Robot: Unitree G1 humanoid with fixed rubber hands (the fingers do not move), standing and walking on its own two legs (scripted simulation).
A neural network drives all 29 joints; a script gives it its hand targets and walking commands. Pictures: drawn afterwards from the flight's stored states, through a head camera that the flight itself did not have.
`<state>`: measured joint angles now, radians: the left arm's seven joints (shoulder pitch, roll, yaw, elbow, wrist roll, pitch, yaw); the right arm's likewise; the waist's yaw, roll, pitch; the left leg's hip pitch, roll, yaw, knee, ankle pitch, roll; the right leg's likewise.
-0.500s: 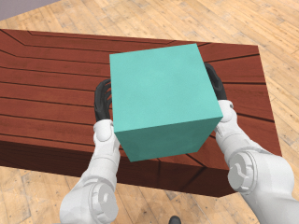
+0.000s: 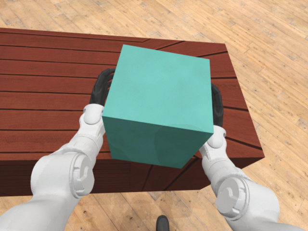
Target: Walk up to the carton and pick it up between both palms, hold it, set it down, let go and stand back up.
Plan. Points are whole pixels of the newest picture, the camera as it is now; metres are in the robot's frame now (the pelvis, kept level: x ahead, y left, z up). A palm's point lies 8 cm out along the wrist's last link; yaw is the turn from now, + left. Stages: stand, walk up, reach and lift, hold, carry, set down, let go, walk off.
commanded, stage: reach and lift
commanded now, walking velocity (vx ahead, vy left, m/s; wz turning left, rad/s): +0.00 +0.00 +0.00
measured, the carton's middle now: (155, 113) +0.43 -0.01 +0.02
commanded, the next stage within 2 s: none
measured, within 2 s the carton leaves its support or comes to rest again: leaves its support in 0.56 s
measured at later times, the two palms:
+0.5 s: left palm (93, 105) +0.43 +0.15 +0.04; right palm (211, 119) +0.40 -0.15 +0.05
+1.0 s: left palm (90, 75) +0.41 +0.13 +0.18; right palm (248, 87) +0.39 -0.17 +0.18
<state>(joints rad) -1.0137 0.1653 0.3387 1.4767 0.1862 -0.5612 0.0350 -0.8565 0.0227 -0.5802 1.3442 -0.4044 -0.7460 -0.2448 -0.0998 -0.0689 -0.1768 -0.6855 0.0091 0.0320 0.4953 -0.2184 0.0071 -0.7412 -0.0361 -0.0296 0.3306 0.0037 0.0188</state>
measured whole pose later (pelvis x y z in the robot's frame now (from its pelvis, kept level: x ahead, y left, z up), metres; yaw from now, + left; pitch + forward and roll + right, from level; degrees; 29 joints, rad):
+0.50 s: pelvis +0.01 +0.02 +0.00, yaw +0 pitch +20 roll -2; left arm -0.84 0.10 0.07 1.30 0.00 -0.42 0.16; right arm -0.71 -0.03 -0.20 1.21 -0.08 -0.57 -0.22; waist -0.06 0.00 -0.22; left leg -0.63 0.02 0.02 0.55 -0.26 0.02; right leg -0.64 -0.03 -0.06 0.30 0.00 0.03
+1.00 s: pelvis -0.02 -0.03 +0.01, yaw +4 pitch +6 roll +1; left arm -0.94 0.19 0.16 1.11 -0.07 0.07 0.07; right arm -0.88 -0.01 -0.18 0.88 0.01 0.10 -0.22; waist -0.10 0.02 -0.16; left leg -0.34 0.00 -0.04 0.43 -0.19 0.00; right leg -0.43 -0.05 -0.11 0.40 -0.07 -0.02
